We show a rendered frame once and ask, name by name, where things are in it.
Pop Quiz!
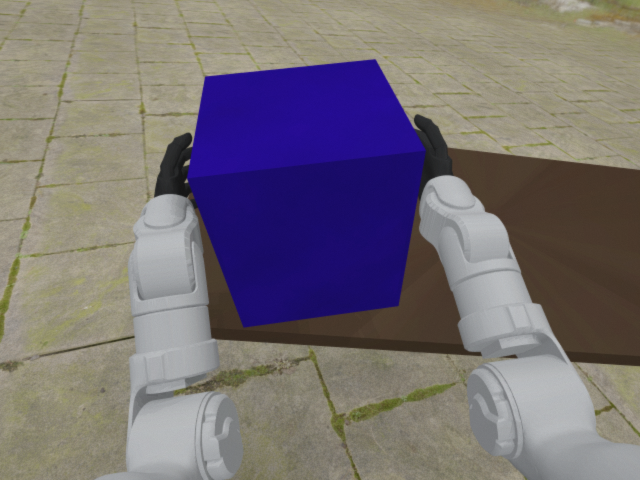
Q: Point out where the left robot upper arm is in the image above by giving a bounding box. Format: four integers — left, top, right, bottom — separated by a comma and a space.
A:
94, 391, 244, 480

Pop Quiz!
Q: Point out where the robot left hand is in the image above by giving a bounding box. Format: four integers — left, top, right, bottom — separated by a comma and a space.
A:
154, 133, 198, 209

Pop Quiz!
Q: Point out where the robot right hand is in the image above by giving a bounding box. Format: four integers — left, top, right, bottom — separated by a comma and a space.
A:
414, 114, 454, 200

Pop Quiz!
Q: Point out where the robot left forearm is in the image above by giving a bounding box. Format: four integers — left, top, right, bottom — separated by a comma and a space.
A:
126, 194, 220, 472

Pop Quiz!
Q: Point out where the robot right forearm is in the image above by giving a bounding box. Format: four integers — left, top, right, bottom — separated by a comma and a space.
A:
419, 175, 596, 427

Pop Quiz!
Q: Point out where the right robot upper arm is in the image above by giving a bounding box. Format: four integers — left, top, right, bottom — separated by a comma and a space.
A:
467, 354, 640, 480

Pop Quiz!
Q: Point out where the carton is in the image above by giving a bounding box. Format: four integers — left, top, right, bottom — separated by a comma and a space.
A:
187, 59, 426, 328

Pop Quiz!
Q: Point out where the table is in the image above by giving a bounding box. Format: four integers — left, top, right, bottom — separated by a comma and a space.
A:
188, 148, 640, 366

